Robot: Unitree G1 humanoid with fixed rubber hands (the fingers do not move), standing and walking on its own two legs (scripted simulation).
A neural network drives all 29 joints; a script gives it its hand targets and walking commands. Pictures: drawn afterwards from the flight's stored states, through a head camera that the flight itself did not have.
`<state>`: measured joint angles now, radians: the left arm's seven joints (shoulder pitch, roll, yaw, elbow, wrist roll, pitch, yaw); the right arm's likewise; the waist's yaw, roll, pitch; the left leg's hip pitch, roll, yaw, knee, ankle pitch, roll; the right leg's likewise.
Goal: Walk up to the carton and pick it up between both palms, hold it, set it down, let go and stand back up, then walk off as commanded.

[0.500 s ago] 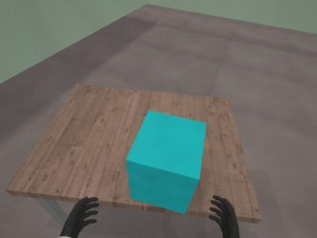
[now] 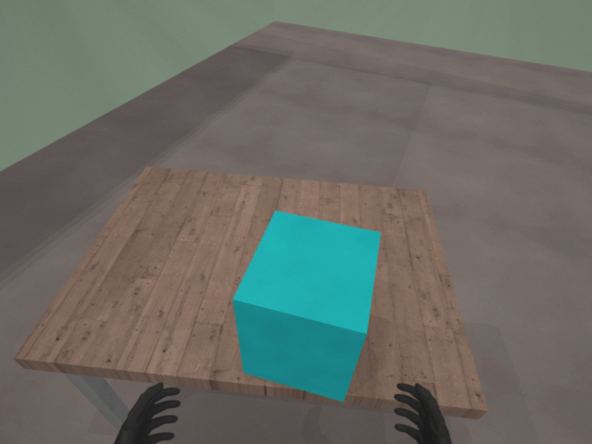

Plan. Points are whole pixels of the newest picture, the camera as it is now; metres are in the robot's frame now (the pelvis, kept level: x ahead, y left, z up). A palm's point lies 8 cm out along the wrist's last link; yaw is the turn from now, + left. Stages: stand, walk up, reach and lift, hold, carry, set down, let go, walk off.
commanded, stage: set down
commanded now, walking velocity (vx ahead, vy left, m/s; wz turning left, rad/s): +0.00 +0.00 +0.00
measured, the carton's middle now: (309, 305) +0.41 -0.04 -0.10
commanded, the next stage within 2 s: let go in 0.50 s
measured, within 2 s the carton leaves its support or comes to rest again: neither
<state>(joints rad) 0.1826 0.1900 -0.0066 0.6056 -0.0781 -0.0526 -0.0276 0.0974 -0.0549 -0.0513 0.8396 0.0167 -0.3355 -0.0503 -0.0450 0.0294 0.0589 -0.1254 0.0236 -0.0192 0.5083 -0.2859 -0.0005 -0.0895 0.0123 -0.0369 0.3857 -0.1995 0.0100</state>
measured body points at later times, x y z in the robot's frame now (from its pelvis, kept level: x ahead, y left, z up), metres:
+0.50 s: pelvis +0.00 +0.00 +0.00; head -0.01 -0.01 +0.45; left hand +0.18 +0.21 -0.08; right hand +0.18 -0.22 -0.09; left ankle +0.00 +0.11 -0.74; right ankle +0.01 -0.13 -0.74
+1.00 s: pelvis -0.01 -0.01 +0.00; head -0.03 -0.01 +0.45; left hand +0.17 +0.21 -0.08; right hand +0.17 -0.23 -0.09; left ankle +0.00 +0.11 -0.74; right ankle +0.01 -0.13 -0.74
